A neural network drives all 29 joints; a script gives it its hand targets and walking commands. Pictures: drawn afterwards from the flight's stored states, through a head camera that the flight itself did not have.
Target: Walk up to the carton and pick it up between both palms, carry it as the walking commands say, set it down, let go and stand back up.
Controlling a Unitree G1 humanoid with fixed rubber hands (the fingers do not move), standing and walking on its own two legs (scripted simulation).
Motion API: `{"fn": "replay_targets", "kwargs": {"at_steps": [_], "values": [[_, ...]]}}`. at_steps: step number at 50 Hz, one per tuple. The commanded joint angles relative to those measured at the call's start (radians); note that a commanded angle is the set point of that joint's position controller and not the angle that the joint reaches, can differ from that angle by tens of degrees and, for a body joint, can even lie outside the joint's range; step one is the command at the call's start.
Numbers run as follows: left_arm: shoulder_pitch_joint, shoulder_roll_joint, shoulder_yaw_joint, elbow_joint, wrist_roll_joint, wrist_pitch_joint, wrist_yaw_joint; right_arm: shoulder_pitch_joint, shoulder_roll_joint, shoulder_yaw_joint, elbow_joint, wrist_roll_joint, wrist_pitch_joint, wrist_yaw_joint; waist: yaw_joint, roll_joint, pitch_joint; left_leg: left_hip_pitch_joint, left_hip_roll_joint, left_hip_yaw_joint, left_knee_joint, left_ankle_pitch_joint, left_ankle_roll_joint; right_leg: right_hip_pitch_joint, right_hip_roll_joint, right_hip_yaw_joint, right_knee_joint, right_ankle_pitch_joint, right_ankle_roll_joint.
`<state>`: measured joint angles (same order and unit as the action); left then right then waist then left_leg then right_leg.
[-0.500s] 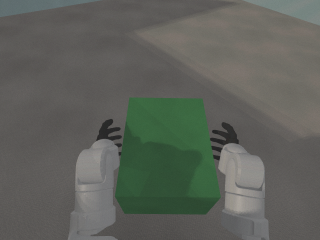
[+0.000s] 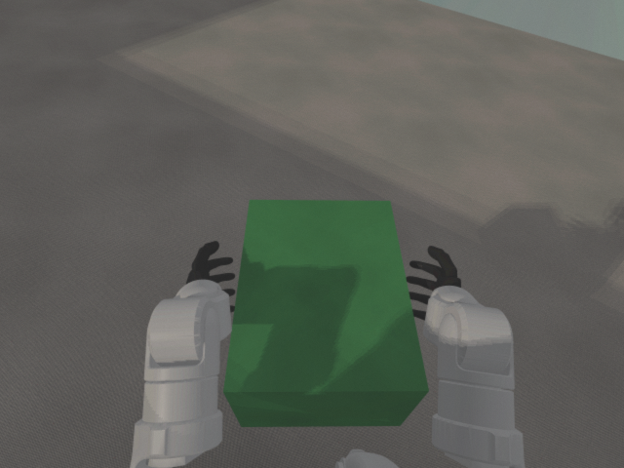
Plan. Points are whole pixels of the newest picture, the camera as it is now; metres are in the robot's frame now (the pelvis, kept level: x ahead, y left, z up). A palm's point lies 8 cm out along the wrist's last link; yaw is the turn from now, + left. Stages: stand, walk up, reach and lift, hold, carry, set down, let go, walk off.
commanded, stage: carry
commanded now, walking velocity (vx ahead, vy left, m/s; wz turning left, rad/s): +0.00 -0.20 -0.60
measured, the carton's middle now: (320, 306) +0.34 +0.01 -0.01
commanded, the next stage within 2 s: none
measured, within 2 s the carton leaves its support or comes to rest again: neither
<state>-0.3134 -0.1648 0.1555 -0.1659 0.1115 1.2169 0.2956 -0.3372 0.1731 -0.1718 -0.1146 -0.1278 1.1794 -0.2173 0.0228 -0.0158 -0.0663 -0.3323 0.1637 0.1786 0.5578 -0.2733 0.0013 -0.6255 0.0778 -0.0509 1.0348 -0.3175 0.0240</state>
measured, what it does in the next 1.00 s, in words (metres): steps to the right, turning right: right foot, then left foot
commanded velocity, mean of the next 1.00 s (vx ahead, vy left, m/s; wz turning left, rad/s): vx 0.00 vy -0.20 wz -0.60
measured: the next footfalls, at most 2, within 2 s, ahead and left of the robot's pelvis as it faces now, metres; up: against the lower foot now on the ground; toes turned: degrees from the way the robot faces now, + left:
right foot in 0.26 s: +0.06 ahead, -0.28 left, +0.00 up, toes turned -16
left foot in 0.58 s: +0.05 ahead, -0.11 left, +0.00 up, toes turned -12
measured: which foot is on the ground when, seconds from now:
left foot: down 0.00-0.26, up 0.28-0.56, down 0.58-0.96, up 0.98-1.00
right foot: up 0.00-0.24, down 0.26-0.60, up 0.62-0.94, down 0.96-1.00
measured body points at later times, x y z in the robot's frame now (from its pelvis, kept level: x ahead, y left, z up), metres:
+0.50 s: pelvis -0.04 -0.17 -0.02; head -0.01 -0.18 +0.42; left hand +0.31 -0.12 +0.04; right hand +0.21 -0.41 +0.04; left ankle +0.01 -0.06 -0.70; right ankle +0.02 -0.27 -0.74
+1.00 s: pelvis -0.11 -0.31 -0.03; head -0.11 -0.31 +0.42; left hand +0.23 -0.36 +0.06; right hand +0.06 -0.61 +0.05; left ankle -0.01 -0.12 -0.72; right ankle -0.14 -0.46 -0.75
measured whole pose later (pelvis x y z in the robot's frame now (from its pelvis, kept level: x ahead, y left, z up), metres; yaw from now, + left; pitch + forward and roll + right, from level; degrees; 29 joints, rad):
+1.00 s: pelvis -0.11 -0.31 -0.03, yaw -35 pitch +3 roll -1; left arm -0.36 -0.18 0.14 -0.13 0.13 1.19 0.28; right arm -0.33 0.17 -0.20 -0.15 -0.17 1.18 -0.18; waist 0.02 0.04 -0.08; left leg -0.43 0.35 0.15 0.87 -0.54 -0.15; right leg -0.45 -0.04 -0.06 0.63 -0.24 0.03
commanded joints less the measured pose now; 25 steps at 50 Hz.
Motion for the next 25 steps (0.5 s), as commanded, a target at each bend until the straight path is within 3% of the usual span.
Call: {"fn": "replay_targets", "kwargs": {"at_steps": [1, 4, 7, 9, 10, 11, 12, 13, 14, 15, 16, 17, 19, 22, 25], "values": [[-0.532, -1.018, -0.703, -0.002, -0.464, 0.001, -0.461, -0.433, 0.976, 0.611, -0.03, 0.424, 0.024, 0.413, -0.02, 0.198, -0.231, 0.327, 0.241, -0.094, -0.121, 0.639, 0.032, -0.129, -0.08, 0.034, 0.086, 0.019, 0.049], [-0.497, -1.009, -0.695, 0.014, -0.453, 0.012, -0.45, -0.408, 0.944, 0.598, -0.039, 0.41, 0.029, 0.408, -0.027, 0.257, -0.238, 0.307, 0.245, -0.03, -0.096, 0.663, 0.022, -0.067, -0.093, -0.017, -0.038, -0.008, 0.055], [-0.484, -1.013, -0.692, 0.022, -0.441, 0.019, -0.447, -0.402, 0.929, 0.595, -0.029, 0.4, 0.035, 0.408, -0.027, 0.338, -0.229, 0.21, 0.258, 0.033, -0.107, 0.542, 0.0, 0.09, -0.108, -0.07, -0.238, 0.018, 0.03], [-0.495, -1.013, -0.685, 0.016, -0.436, 0.02, -0.451, -0.396, 0.939, 0.602, -0.021, 0.402, 0.036, 0.408, -0.031, 0.374, -0.236, 0.194, 0.287, 0.036, -0.098, 0.471, -0.016, 0.164, -0.097, -0.12, -0.331, 0.011, 0.012], [-0.496, -1.013, -0.679, 0.017, -0.435, 0.02, -0.455, -0.399, 0.947, 0.609, -0.021, 0.406, 0.036, 0.406, -0.031, 0.377, -0.244, 0.195, 0.299, 0.035, -0.073, 0.448, -0.027, 0.2, -0.09, -0.135, -0.389, 0.005, 0.002], [-0.483, -1.013, -0.672, 0.03, -0.434, 0.018, -0.459, -0.41, 0.957, 0.618, -0.024, 0.409, 0.035, 0.404, -0.022, 0.337, -0.261, 0.184, 0.288, 0.049, -0.001, 0.406, -0.045, 0.263, -0.077, -0.133, -0.472, 0.019, -0.008], [-0.468, -1.007, -0.664, 0.05, -0.433, 0.015, -0.464, -0.41, 0.968, 0.627, -0.02, 0.405, 0.033, 0.403, -0.011, 0.22, -0.295, 0.132, 0.245, 0.076, 0.148, 0.308, -0.072, 0.37, -0.078, -0.089, -0.582, 0.068, -0.021], [-0.482, -1.004, -0.658, 0.066, -0.425, 0.008, -0.471, -0.404, 0.971, 0.628, 0.005, 0.396, 0.029, 0.403, -0.008, 0.004, -0.281, -0.043, 0.182, 0.082, 0.325, -0.112, -0.098, 0.477, -0.165, 0.04, -0.665, 0.222, -0.055], [-0.46, -0.982, -0.641, 0.105, -0.392, 0.0, -0.478, -0.438, 0.982, 0.641, 0.011, 0.393, 0.031, 0.403, -0.012, -0.351, -0.291, -0.4, 0.007, 0.078, 0.556, -0.548, -0.164, 0.615, -0.437, 0.454, -0.643, 0.625, -0.189], [-0.436, -1.011, -0.615, 0.096, -0.4, -0.002, -0.482, -0.485, 0.995, 0.678, -0.018, 0.42, 0.029, 0.404, 0.003, -0.352, -0.318, -0.411, 0.007, -0.069, 0.683, -0.553, -0.141, 0.615, -0.405, 0.409, -0.572, 0.839, -0.253], [-0.435, -1.016, -0.604, 0.076, -0.41, -0.011, -0.483, -0.514, 1.024, 0.711, -0.062, 0.448, 0.022, 0.404, -0.001, -0.306, -0.337, -0.407, 0.002, -0.1, 0.704, -0.507, -0.123, 0.595, -0.363, 0.341, -0.518, 0.844, -0.237], [-0.454, -1.016, -0.586, 0.056, -0.417, -0.019, -0.486, -0.554, 1.036, 0.73, -0.09, 0.472, 0.012, 0.399, -0.004, -0.246, -0.333, -0.39, 0.018, -0.11, 0.692, -0.42, -0.117, 0.565, -0.317, 0.261, -0.5, 0.755, -0.201], [-0.461, -1.021, -0.568, 0.035, -0.417, -0.037, -0.485, -0.591, 1.025, 0.748, -0.154, 0.503, -0.003, 0.389, -0.001, -0.215, -0.356, -0.337, 0.025, -0.105, 0.681, -0.257, -0.117, 0.498, -0.267, 0.194, -0.511, 0.56, -0.18], [-0.452, -1.01, -0.588, 0.007, -0.405, -0.053, -0.471, -0.541, 1.01, 0.726, -0.158, 0.505, -0.002, 0.382, -0.002, -0.182, -0.37, -0.28, -0.014, -0.095, 0.562, -0.198, -0.095, 0.451, -0.268, 0.253, -0.583, 0.328, -0.202], [-0.434, -0.997, -0.628, -0.022, -0.391, -0.049, -0.455, -0.455, 0.996, 0.697, -0.109, 0.489, 0.019, 0.392, -0.005, -0.135, -0.38, -0.183, -0.064, -0.099, 0.396, -0.195, -0.049, 0.423, -0.283, 0.343, -0.659, 0.249, -0.218]]}}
